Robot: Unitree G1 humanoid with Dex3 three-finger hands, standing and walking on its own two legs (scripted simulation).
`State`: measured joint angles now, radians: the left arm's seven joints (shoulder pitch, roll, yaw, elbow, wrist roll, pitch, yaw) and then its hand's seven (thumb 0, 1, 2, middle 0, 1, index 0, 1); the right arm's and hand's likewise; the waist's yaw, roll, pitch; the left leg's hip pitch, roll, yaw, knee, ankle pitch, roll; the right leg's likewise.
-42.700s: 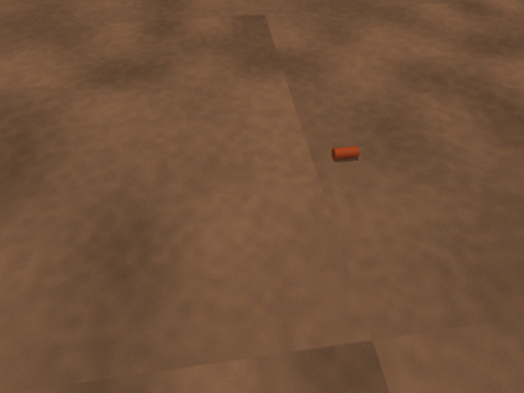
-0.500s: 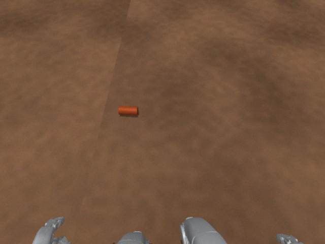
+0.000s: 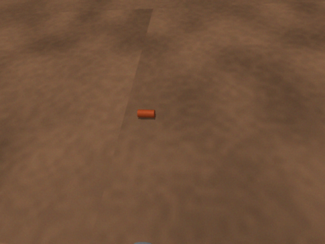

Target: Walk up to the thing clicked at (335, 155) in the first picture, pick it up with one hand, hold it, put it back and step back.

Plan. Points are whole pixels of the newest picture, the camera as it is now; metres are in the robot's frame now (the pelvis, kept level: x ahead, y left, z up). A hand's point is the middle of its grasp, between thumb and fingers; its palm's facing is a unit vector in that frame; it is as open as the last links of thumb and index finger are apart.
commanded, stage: step back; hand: left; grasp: from above
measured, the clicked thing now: (146, 113) +1.12 +0.24 -0.73
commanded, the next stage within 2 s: stand in 0.70 s
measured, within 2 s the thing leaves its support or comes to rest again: neither
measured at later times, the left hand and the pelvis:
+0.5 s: hand out of the picture +0.12 +0.25 -0.14, palm faces +0.00 -0.92 -0.40, open 7.4 cm; pelvis +0.03 -0.01 -0.01, yaw -1 degrees
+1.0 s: hand (84, 237) +0.16 +0.26 -0.15, palm faces -0.01 -0.95 -0.32, open 7.4 cm; pelvis +0.06 +0.01 +0.01, yaw +0 degrees
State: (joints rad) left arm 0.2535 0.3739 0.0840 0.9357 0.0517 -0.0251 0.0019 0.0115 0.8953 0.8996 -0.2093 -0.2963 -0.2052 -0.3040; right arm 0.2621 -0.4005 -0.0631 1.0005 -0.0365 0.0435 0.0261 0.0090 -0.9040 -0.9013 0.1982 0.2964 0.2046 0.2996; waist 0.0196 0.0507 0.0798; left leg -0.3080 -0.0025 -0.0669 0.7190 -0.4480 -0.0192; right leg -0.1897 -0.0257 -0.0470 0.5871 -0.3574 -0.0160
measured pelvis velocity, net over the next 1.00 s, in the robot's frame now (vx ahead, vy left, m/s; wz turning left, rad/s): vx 0.06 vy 0.01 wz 0.00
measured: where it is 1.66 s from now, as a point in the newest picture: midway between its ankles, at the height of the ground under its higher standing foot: outside the picture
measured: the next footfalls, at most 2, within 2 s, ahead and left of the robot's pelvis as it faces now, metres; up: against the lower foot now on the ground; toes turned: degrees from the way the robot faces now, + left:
left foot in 0.04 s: +0.05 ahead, +0.14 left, +0.00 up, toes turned -1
right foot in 0.36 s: +0.13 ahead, -0.12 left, +0.00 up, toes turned -3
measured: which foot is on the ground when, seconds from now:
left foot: up 0.00-0.02, down 0.04-0.38, up 0.40-0.62, down 0.64-1.00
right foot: down 0.00-0.08, up 0.10-0.34, down 0.36-1.00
